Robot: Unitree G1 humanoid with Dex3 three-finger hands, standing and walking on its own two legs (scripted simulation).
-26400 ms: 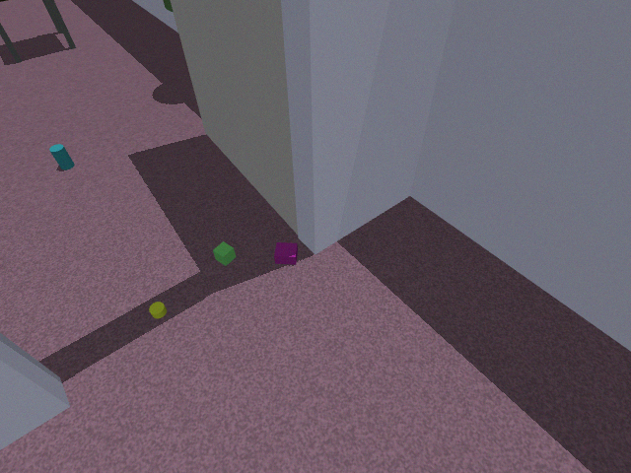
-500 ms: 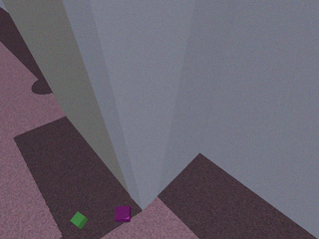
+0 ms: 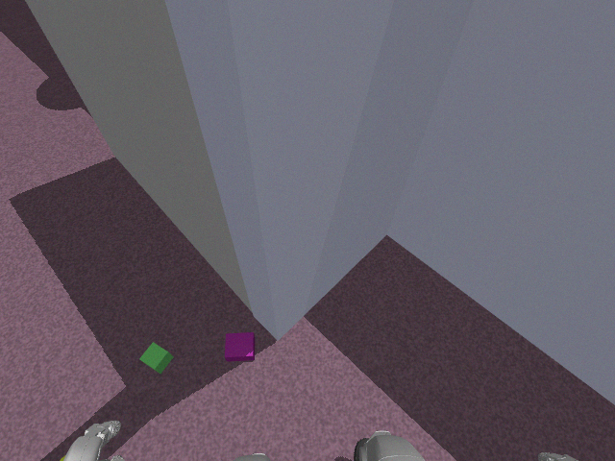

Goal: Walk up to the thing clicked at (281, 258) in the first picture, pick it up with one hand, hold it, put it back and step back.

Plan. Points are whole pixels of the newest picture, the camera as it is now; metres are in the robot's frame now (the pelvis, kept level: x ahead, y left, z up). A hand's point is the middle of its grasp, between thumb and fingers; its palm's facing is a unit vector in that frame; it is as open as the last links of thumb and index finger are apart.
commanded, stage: walk up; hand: left
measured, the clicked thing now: (240, 346) +0.47 +0.20 -0.73
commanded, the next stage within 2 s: none
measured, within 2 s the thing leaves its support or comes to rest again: neither
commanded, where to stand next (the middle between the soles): +0.08 -0.03 m, yaw -1 degrees
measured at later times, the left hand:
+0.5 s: hand out of the picture +0.02 +0.28 -0.15, palm faces -0.12 -0.91 -0.41, open 7.4 cm
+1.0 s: hand out of the picture -0.13 +0.23 -0.15, palm faces +0.00 -0.95 -0.32, open 7.4 cm
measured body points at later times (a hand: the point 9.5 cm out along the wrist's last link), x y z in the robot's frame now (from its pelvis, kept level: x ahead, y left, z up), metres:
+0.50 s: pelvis -0.10 +0.01 +0.00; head -0.03 +0.00 +0.44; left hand +0.03 +0.32 -0.12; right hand +0.00 -0.31 -0.12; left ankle -0.03 +0.11 -0.72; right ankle -0.14 -0.10 -0.72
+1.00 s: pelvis -0.25 -0.02 +0.00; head -0.21 +0.00 +0.45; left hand -0.13 +0.28 -0.12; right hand -0.18 -0.33 -0.11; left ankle -0.26 +0.10 -0.72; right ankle -0.18 -0.11 -0.69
